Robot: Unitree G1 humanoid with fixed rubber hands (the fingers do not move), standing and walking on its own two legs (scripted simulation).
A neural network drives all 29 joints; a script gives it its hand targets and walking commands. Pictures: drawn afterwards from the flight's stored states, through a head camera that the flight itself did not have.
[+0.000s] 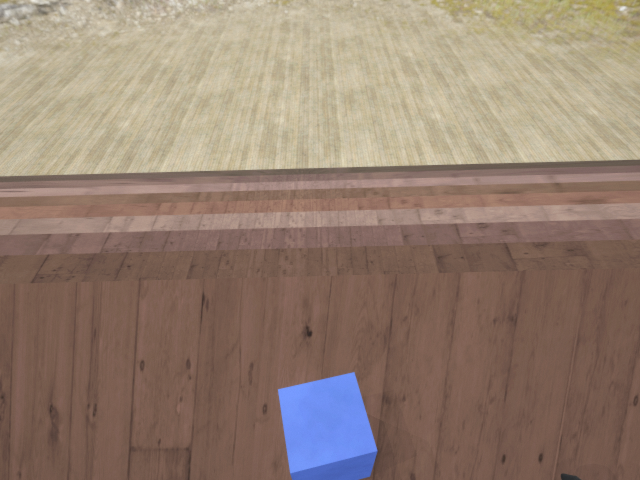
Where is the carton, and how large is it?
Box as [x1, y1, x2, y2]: [278, 372, 376, 479]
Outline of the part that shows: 354,372 278,389 289,468 292,479 358,479 369,476 376,454 376,447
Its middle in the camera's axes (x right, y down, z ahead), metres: +0.01 +0.53 +1.06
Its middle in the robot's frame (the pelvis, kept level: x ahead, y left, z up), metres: +0.39 +0.02 -0.66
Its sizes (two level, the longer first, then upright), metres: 0.210 0.200 0.250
